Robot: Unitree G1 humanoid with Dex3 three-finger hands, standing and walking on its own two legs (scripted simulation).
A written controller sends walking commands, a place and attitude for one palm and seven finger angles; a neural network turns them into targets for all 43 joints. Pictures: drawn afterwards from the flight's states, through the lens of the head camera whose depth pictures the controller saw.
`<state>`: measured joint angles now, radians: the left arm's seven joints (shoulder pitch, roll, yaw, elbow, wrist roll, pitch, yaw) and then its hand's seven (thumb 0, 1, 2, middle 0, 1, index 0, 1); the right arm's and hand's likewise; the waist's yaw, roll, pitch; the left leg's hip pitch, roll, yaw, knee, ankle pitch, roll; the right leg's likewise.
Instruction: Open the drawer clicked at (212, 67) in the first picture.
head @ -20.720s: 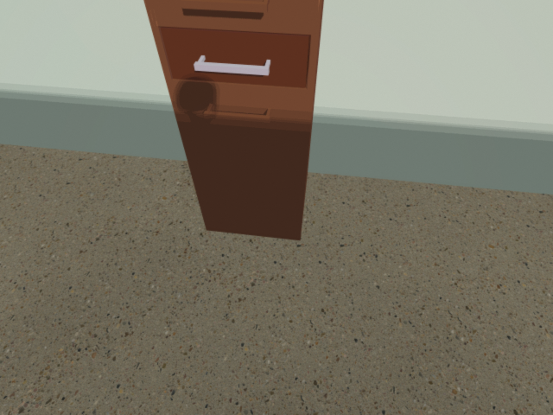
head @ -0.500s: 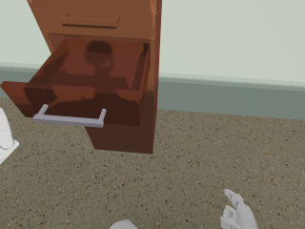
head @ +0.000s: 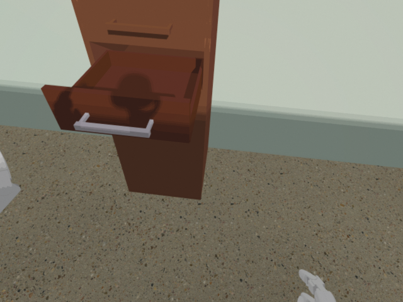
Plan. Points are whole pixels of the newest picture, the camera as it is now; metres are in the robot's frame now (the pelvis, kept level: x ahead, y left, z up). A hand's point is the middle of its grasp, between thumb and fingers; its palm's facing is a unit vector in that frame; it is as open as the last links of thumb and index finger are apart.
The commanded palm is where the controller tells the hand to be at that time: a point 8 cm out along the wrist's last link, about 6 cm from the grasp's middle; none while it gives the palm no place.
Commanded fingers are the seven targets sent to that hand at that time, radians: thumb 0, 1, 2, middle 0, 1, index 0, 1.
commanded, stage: stop stepping back and stand still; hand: left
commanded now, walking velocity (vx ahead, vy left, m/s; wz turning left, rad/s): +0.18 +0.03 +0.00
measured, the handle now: (115, 124) +0.53 +0.26 +0.05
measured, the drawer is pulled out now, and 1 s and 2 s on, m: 0.30 0.30 0.30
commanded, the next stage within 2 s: let the arm hang, fingers relaxed in 0.36 s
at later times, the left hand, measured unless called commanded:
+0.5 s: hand (23, 204) +0.20 +0.25 +0.20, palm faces +0.43 -0.77 -0.48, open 7.4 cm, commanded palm none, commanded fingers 0.00 0.90 0.90 -0.20 -0.30 -0.20 -0.30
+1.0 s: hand out of the picture -0.07 +0.19 -0.16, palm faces +0.08 -0.96 -0.27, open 7.2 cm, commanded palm none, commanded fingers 0.00 0.90 0.90 -0.20 -0.30 -0.20 -0.30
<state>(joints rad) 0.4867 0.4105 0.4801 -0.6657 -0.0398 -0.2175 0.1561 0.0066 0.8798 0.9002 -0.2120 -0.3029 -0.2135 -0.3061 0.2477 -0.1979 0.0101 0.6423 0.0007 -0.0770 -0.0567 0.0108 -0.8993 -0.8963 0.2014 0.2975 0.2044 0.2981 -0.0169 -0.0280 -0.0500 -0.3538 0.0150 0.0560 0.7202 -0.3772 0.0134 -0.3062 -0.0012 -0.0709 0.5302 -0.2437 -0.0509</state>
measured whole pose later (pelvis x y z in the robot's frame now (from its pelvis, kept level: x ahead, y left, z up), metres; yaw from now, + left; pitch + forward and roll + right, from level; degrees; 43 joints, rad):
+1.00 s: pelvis -0.02 -0.01 +0.01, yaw +4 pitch -2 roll -1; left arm 0.33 0.21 0.02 1.10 0.01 0.04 0.02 -0.01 0.95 0.90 -0.20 -0.30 -0.20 -0.30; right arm 0.33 -0.18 0.00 1.08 -0.01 0.04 -0.02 0.01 -0.91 -0.90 0.20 0.30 0.20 0.30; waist 0.00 0.03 0.10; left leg -0.23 0.03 0.00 0.45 -0.19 -0.01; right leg -0.18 0.04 -0.01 0.42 -0.22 -0.04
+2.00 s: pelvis +0.00 -0.01 +0.01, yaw +3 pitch -1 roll +0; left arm 0.24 0.16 0.02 1.12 0.01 0.01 0.03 0.00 0.90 0.90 -0.20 -0.30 -0.20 -0.30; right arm 0.25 -0.16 -0.02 1.11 -0.01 0.01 -0.03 0.00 -0.91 -0.90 0.20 0.30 0.20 0.30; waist -0.01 0.02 0.08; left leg -0.19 0.03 0.03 0.41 -0.19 -0.01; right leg -0.16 0.04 0.01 0.41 -0.23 -0.04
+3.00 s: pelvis +0.01 -0.01 +0.01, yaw +4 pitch -1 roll +0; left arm 0.20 0.17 0.03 1.09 0.01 0.01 0.03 0.00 0.90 0.90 -0.20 -0.30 -0.20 -0.30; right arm 0.24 -0.17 -0.03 1.10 -0.01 0.03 -0.02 0.00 -0.91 -0.90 0.20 0.30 0.20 0.30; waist -0.02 0.02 0.08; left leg -0.20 0.02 0.00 0.44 -0.22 -0.02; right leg -0.16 0.03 -0.01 0.44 -0.26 -0.04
